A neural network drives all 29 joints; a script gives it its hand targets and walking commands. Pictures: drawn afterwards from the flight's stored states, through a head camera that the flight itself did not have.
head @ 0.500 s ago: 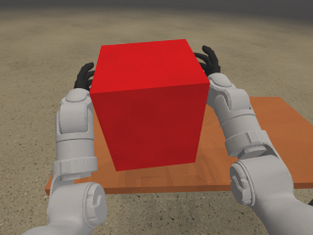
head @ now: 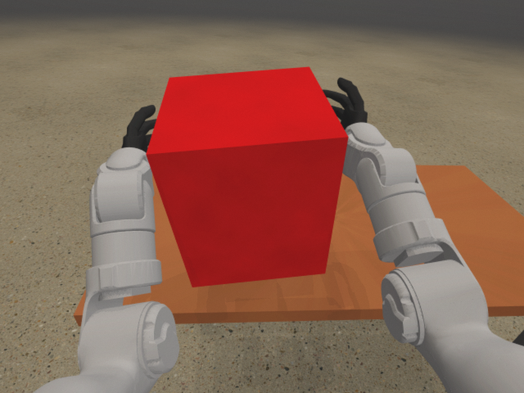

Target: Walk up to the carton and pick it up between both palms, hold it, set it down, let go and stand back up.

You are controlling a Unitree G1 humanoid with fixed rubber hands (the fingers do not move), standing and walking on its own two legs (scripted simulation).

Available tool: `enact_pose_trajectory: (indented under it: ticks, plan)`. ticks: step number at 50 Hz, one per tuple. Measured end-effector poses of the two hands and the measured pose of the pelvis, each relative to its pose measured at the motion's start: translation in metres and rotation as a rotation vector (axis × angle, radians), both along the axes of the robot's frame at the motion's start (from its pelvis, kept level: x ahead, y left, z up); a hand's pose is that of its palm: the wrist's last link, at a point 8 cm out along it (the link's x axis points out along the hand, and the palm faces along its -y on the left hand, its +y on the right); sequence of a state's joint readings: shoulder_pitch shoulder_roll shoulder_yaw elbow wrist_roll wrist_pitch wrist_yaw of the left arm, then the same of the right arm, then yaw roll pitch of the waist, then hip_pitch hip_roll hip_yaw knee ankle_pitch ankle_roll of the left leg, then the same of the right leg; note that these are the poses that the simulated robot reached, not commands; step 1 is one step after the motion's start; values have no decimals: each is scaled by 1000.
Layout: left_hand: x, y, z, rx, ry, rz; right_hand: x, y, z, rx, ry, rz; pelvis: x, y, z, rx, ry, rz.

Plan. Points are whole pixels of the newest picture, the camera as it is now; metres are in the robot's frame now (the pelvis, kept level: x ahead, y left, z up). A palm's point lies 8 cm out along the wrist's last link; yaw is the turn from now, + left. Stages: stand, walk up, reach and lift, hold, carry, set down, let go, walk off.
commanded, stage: hold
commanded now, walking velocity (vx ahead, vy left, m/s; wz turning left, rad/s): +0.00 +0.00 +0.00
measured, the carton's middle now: (249, 178) +0.37 +0.00 +0.22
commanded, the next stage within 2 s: none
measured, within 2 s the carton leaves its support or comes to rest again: neither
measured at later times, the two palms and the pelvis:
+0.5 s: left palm (137, 156) +0.36 +0.16 +0.26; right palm (350, 127) +0.37 -0.14 +0.30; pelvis +0.01 +0.00 +0.00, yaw +0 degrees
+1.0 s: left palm (134, 161) +0.36 +0.16 +0.26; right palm (349, 130) +0.36 -0.14 +0.30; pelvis +0.01 +0.00 +0.00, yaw +1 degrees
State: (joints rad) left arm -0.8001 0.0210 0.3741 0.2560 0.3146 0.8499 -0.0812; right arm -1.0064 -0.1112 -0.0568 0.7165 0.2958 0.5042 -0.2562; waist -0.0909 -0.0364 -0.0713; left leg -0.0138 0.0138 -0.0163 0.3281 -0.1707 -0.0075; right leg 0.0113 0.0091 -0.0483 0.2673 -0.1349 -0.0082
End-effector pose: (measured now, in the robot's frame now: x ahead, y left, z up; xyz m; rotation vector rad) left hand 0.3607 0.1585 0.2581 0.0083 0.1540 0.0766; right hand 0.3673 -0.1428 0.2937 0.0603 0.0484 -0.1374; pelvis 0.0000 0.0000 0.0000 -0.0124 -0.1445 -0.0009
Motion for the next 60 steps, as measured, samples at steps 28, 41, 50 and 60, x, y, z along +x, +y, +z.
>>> enact_pose_trajectory:
  ticks: [28, 41, 50, 60]
  plan:
    - [5, 0, -3, 2, 17, 4, 7, 0, -1, -8, 18, 3, 6, -1, 0, -1, 0, 7]
    - [4, 4, 4, 15, -21, 17, 7, 3, -3, 9, -18, 15, 7, 3, 0, -2, 9, 6]
    - [-3, 4, -2, -11, -18, 2, -3, 5, 5, -8, -16, 4, 6, 1, 0, -3, -9, 10]
    - [-1, -10, 5, 45, 7, 0, -1, -10, -2, 29, 5, 6, -4, 2, 0, 3, 8, -2]
